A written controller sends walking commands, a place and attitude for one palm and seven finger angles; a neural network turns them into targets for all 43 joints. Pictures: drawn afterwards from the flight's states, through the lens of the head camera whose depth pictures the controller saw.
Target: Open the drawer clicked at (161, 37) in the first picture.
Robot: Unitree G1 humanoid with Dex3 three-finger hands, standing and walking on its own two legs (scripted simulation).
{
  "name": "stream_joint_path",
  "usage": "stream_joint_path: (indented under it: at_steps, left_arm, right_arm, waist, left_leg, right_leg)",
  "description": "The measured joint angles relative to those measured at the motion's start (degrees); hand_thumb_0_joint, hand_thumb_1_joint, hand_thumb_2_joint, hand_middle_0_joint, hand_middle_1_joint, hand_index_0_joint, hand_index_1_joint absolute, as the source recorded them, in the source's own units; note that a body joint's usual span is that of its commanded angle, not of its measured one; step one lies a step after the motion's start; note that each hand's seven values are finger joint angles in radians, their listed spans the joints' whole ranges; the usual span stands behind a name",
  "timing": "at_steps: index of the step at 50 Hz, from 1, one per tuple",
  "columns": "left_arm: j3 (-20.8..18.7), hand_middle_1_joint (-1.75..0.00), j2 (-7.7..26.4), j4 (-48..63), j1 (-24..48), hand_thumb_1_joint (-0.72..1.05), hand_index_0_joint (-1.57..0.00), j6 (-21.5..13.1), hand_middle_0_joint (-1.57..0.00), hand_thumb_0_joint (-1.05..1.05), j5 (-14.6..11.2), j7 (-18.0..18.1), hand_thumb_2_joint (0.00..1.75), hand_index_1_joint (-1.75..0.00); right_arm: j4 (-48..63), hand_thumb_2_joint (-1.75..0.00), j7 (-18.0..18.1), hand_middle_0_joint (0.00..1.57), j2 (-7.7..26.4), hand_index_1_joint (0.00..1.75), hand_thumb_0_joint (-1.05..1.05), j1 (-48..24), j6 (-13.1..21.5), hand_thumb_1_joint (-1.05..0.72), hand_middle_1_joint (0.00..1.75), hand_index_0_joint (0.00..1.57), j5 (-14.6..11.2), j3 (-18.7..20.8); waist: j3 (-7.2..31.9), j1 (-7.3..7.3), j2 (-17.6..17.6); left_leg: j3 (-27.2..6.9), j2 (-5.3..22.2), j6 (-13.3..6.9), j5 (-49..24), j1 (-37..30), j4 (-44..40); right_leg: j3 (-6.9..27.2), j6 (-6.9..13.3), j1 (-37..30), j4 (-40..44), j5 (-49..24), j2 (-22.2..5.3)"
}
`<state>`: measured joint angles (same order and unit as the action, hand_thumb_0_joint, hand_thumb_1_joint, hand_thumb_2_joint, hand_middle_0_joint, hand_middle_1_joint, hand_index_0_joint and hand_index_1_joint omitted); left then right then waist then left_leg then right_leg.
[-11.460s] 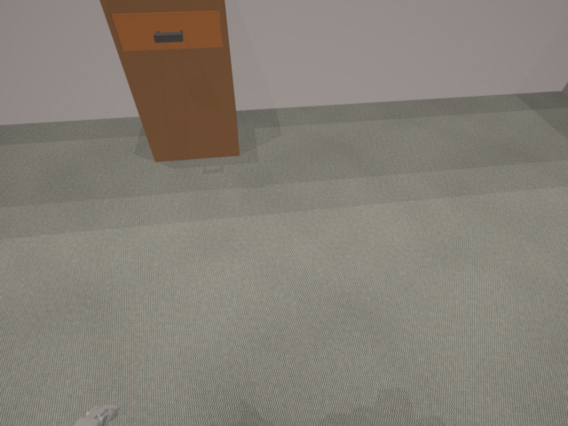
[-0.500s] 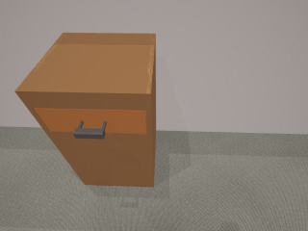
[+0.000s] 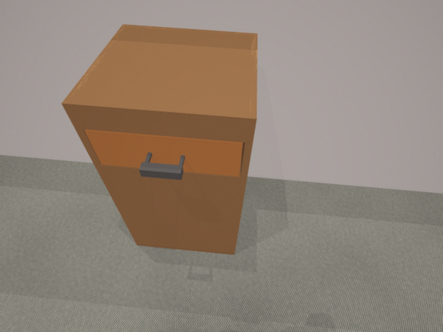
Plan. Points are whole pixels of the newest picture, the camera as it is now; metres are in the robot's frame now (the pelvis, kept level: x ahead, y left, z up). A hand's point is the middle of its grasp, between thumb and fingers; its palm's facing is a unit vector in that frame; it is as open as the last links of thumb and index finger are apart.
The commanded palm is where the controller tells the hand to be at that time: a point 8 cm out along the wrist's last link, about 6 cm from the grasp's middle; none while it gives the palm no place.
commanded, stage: come to a stop and stand still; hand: left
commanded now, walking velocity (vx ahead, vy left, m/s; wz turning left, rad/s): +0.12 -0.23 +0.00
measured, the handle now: (163, 164) +0.52 +0.21 -0.09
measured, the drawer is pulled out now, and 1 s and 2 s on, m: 0.00 0.00 0.00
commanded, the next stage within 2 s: look again from close up in 1.16 s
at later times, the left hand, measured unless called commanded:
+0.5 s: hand out of the picture +0.02 +0.14 -0.16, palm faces +0.02 -0.98 -0.21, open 7.3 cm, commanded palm none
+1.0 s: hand out of the picture +0.00 +0.08 -0.17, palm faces +0.03 -0.99 -0.16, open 7.4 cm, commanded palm none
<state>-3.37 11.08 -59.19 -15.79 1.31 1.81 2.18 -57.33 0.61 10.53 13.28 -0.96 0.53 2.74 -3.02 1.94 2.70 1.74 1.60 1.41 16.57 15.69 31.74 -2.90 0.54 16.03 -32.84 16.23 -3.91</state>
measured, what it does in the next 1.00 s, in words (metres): steps on the spot: left foot, then right foot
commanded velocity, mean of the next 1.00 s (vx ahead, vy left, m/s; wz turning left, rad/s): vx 0.01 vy -0.05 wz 0.00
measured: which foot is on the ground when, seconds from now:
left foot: up 0.00-0.00, down 0.02-0.36, up 0.38-0.60, down 0.62-1.00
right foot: down 0.00-0.02, up 0.04-0.32, down 0.34-1.00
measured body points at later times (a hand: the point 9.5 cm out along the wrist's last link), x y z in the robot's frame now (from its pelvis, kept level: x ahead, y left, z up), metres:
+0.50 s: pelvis +0.01 -0.03 +0.00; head +0.02 -0.05 +0.45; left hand +0.02 +0.19 -0.15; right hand -0.03 -0.25 -0.16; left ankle +0.00 +0.12 -0.71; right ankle -0.02 -0.08 -0.74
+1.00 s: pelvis +0.03 -0.06 +0.01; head +0.04 -0.08 +0.46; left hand +0.00 +0.14 -0.15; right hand +0.01 -0.27 -0.16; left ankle +0.01 +0.09 -0.73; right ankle -0.02 -0.08 -0.73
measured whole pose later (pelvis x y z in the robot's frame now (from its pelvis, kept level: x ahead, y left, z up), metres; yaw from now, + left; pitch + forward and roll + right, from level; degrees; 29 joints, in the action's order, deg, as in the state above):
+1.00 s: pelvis +0.03 -0.06 +0.01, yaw -2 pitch +0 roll +1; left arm 0.5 5.0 -65.7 -20.2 -1.4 0.2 2.2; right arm -65.6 3.4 7.3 16.9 0.4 0.3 -0.9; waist -1.4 0.5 -0.7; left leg 2.4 3.1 2.6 14.4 7.7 22.8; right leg -4.4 7.6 3.7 -19.2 15.6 6.6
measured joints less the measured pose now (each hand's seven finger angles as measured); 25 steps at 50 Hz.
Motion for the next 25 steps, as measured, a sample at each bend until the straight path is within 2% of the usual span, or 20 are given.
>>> stream_joint_path:
  at_steps: [1, 4, 8, 10, 12, 15, 17, 18, 20, 22, 25]
  left_arm:
    - [0.17, -0.30, -0.06, 0.10, -0.29, 0.90, -0.20, 0.33, -0.20, 0.01, -0.15, -0.10, 0.89, -0.30]
    - [0.16, -0.30, 1.24, -0.46, -0.02, 0.90, -0.20, 0.90, -0.20, 0.01, -0.28, -0.23, 0.89, -0.30]
    - [0.26, -0.30, 1.18, -0.76, -0.98, 0.91, -0.19, 0.81, -0.20, 0.01, 0.09, -1.37, 0.89, -0.30]
    - [0.41, -0.30, 0.68, -0.45, -1.47, 0.91, -0.19, 0.79, -0.20, 0.01, 0.17, -1.99, 0.89, -0.30]
    - [0.61, -0.30, 0.08, -0.12, -1.78, 0.91, -0.19, 0.87, -0.20, 0.01, 0.11, -2.39, 0.89, -0.30]
    - [1.00, -0.30, -1.03, 0.20, -1.48, 0.91, -0.19, 0.83, -0.20, 0.01, -0.22, -2.60, 0.89, -0.30]
    - [1.24, -0.30, -1.59, 0.33, -1.15, 0.91, -0.19, 0.15, -0.20, 0.01, -0.40, -2.39, 0.89, -0.30]
    - [1.28, -0.30, -1.93, 0.00, -0.83, 0.91, -0.19, -0.31, -0.20, 0.01, -0.39, -2.11, 0.89, -0.30]
    - [1.72, -0.30, -2.66, -0.87, -0.60, 0.92, -0.20, -0.96, -0.20, 0.01, -0.48, -1.66, 0.89, -0.30]
    - [1.93, -0.30, -2.92, -1.36, -1.00, 0.92, -0.20, -1.54, -0.20, 0.01, -0.61, -1.49, 0.89, -0.30]
    - [2.11, -0.30, -3.39, -2.21, -1.43, 0.92, -0.20, -2.05, -0.20, 0.01, -0.86, -0.98, 0.89, -0.30]
  right_arm:
    - [0.37, -0.90, 0.06, 0.20, 0.51, 0.30, 0.00, 0.46, 0.78, -0.91, 0.30, 0.20, 0.16, -0.01]
    - [-0.49, -0.90, 0.34, 0.20, -1.35, 0.30, 0.00, 0.91, 1.19, -0.91, 0.30, 0.20, 0.92, -0.77]
    - [-1.81, -0.90, 0.85, 0.20, -2.86, 0.30, 0.00, 3.22, 0.87, -0.93, 0.30, 0.20, 1.56, -1.61]
    - [-2.18, -0.90, 0.81, 0.20, -2.95, 0.30, 0.00, 4.17, 0.93, -0.93, 0.30, 0.20, 1.68, -1.76]
    - [-2.35, -0.90, 0.83, 0.20, -2.99, 0.30, 0.00, 4.83, 1.05, -0.93, 0.30, 0.20, 1.79, -1.78]
    - [-2.54, -0.90, 0.97, 0.21, -2.75, 0.30, 0.00, 5.34, 1.09, -0.92, 0.30, 0.20, 1.87, -1.63]
    - [-2.86, -0.90, 1.01, 0.21, -2.51, 0.30, 0.00, 5.80, 1.04, -0.92, 0.30, 0.20, 1.60, -1.53]
    - [-3.35, -0.90, 0.99, 0.21, -2.24, 0.30, 0.00, 5.87, 0.97, -0.91, 0.30, 0.20, 1.27, -1.43]
    - [-4.61, -0.90, 0.99, 0.20, -1.71, 0.30, 0.00, 6.17, 0.36, -0.91, 0.30, 0.20, 0.73, -1.36]
    - [-5.71, -0.90, 0.90, 0.20, -1.71, 0.30, 0.00, 6.70, -0.29, -0.91, 0.30, 0.20, 0.61, -1.41]
    - [-6.92, -0.90, 1.07, 0.20, -1.99, 0.30, 0.00, 6.37, -0.43, -0.91, 0.30, 0.20, 0.34, -1.66]
  waist:
    - [0.76, -0.40, -1.28]
    - [1.36, -0.98, 0.32]
    - [3.67, -1.64, -0.06]
    - [4.11, -1.90, -0.52]
    - [4.02, -2.36, -0.88]
    - [3.02, -3.22, -1.59]
    - [2.26, -3.48, -1.87]
    - [1.66, -3.37, -2.53]
    - [1.08, -3.59, -4.20]
    - [1.67, -3.42, -4.25]
    - [1.91, -2.68, -3.59]
  left_leg:
    - [-0.94, 0.85, -0.29, -1.84, -0.94, -3.18]
    - [-0.08, -0.58, 0.05, -2.73, -0.32, -1.48]
    - [0.31, -0.48, -0.49, -3.77, -1.61, -4.85]
    - [0.58, -0.23, -0.48, -4.61, -1.98, -6.45]
    - [0.92, 0.03, -0.23, -5.17, -2.07, -7.46]
    - [1.25, 0.58, 0.54, -5.30, -1.53, -7.39]
    - [1.33, 0.85, 1.38, -4.51, -0.50, -5.56]
    - [1.17, 1.50, 1.77, -3.66, 0.03, -3.91]
    - [-0.16, 2.43, 0.37, 1.04, 0.59, -0.73]
    - [-0.58, 2.04, -0.69, 5.59, 1.74, 3.75]
    - [-0.26, 1.48, -1.38, 6.10, 2.51, 8.37]
  right_leg:
    - [-0.26, -0.26, 1.25, -2.21, 1.50, 0.55]
    - [2.56, 0.58, 4.06, -9.88, 8.47, 0.95]
    - [1.93, 1.06, 6.33, -18.91, 7.79, 2.72]
    - [1.26, 0.89, 6.50, -20.33, 7.05, 3.07]
    - [0.77, 0.62, 5.76, -18.61, 7.43, 3.17]
    - [0.47, 0.51, 3.06, -10.88, 8.86, 3.20]
    - [0.61, 0.41, -0.38, -1.45, 4.86, 3.16]
    - [0.35, 1.29, -1.27, 0.88, 1.29, 3.74]
    - [-0.77, 3.17, -2.55, 1.46, 1.31, 5.27]
    - [-1.56, 4.29, -4.08, 3.35, 1.84, 5.85]
    - [-1.93, 5.26, -6.28, 6.78, 0.75, 6.84]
